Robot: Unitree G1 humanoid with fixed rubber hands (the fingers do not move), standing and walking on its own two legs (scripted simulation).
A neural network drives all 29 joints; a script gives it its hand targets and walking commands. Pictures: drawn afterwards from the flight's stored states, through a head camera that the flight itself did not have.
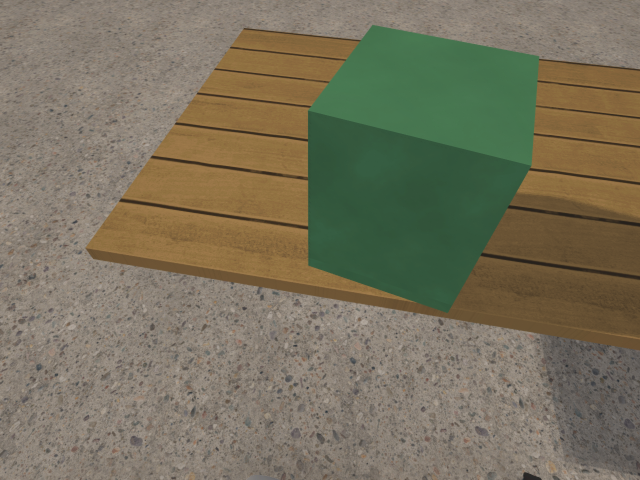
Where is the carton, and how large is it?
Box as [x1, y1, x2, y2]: [308, 25, 538, 312]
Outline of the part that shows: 372,25 308,110 308,265 447,312 531,165 538,56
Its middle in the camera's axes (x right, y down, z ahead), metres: +0.12 -0.08 +0.50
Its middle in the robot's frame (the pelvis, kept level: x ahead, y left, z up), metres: +0.45 -0.08 +0.14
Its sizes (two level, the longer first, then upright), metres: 0.210 0.200 0.250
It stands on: a table, 0.78 m high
